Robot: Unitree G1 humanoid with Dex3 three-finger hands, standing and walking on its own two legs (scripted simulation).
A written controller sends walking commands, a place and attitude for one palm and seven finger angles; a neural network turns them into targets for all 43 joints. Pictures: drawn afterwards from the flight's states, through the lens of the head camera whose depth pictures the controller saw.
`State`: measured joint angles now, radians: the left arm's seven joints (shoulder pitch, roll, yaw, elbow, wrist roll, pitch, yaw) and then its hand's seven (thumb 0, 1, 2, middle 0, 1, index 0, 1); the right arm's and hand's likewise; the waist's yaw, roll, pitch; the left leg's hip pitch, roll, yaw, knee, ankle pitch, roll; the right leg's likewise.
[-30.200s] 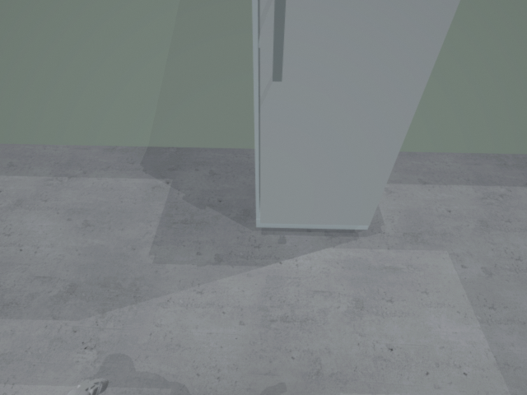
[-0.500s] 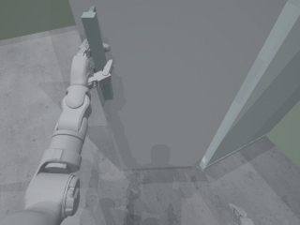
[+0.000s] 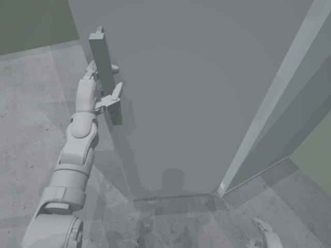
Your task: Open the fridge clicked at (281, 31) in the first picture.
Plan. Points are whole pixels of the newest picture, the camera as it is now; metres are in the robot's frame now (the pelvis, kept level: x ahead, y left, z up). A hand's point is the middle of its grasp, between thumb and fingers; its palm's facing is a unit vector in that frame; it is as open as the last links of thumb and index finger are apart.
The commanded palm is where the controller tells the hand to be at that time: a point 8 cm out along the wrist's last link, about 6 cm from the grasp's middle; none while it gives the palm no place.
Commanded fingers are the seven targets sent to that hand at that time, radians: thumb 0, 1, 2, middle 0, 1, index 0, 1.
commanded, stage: loosen the grip on the handle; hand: left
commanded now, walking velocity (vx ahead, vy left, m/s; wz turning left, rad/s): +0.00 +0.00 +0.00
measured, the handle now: (110, 81) +0.46 +0.15 +0.17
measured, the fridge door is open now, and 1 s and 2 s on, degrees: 67 64 64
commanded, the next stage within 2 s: slip the hand off the handle in 0.68 s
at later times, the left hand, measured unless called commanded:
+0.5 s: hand (115, 93) +0.43 +0.13 +0.17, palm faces +0.12 -0.98 -0.14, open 12.9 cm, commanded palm +0.40 +0.19 +0.17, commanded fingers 0.00 -0.55 0.20 -0.30 -1.22 -0.30 -1.22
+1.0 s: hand (106, 91) +0.44 +0.16 +0.16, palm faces +0.12 -0.98 -0.13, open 14.6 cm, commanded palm +0.40 +0.22 +0.16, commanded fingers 0.00 -0.55 0.20 -0.25 -1.15 -0.25 -1.15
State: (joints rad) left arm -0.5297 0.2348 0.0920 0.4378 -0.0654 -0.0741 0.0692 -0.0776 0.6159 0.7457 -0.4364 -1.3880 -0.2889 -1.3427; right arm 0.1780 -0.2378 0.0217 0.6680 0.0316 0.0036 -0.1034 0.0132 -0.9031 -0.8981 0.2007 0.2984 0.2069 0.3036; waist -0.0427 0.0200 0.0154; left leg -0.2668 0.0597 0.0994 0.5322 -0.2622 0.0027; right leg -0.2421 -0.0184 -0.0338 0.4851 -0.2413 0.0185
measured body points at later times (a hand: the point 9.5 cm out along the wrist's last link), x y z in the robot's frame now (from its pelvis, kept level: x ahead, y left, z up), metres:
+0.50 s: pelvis -0.01 -0.02 +0.00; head +0.01 -0.02 +0.45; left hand +0.41 +0.18 +0.18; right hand +0.04 -0.29 -0.12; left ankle +0.01 +0.11 -0.74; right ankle +0.01 -0.13 -0.74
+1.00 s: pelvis +0.01 -0.02 +0.00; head +0.03 -0.02 +0.45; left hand +0.43 +0.21 +0.17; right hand +0.11 -0.27 -0.11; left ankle +0.01 +0.11 -0.74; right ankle +0.01 -0.13 -0.74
